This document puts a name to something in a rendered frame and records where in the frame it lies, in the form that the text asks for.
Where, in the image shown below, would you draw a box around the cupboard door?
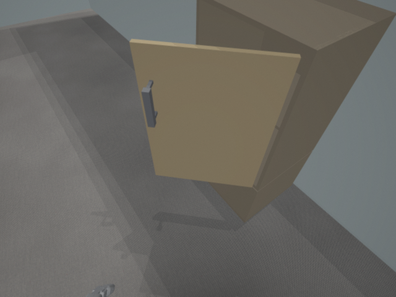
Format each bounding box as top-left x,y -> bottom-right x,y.
129,39 -> 301,187

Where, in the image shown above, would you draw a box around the left robot hand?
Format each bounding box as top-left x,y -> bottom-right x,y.
86,284 -> 115,297

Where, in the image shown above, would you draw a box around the handle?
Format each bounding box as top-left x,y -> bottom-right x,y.
141,80 -> 158,127

